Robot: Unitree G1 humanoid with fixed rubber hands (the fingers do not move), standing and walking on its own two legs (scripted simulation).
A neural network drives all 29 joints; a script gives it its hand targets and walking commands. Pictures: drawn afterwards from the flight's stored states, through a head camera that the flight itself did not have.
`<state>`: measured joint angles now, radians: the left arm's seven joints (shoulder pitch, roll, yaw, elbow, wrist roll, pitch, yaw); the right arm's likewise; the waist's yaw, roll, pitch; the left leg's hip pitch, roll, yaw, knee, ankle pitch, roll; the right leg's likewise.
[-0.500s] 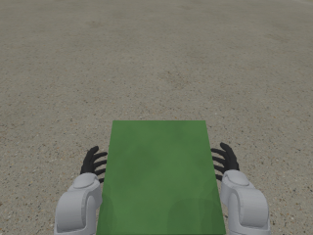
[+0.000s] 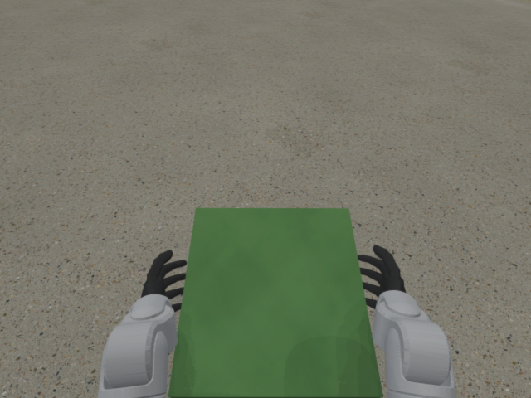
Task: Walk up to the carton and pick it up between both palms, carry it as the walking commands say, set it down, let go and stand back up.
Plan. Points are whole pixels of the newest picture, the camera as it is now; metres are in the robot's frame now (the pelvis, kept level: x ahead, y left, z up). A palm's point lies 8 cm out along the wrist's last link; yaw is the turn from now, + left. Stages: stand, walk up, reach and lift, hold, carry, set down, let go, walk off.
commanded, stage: carry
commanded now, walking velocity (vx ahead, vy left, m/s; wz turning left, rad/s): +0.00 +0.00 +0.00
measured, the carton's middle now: (271, 310) +0.30 -0.01 -0.02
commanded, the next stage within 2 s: none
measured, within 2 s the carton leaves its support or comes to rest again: neither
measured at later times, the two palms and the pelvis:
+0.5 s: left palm (159, 277) +0.32 +0.16 +0.06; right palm (371, 275) +0.31 -0.16 +0.06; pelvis +0.04 +0.01 +0.00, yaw -1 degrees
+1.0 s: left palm (160, 273) +0.33 +0.16 +0.05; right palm (367, 274) +0.32 -0.16 +0.05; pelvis +0.05 +0.01 +0.01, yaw -1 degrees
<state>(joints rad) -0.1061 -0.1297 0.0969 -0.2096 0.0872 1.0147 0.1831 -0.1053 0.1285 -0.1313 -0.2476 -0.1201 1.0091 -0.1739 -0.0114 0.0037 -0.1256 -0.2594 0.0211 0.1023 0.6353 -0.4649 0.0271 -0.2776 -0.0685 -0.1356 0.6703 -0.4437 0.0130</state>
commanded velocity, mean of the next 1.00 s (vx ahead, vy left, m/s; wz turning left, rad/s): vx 0.00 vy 0.00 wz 0.00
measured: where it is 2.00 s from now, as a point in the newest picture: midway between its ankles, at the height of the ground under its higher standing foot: outside the picture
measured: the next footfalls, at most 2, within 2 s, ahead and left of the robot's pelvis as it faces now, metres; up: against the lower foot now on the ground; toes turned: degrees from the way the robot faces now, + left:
none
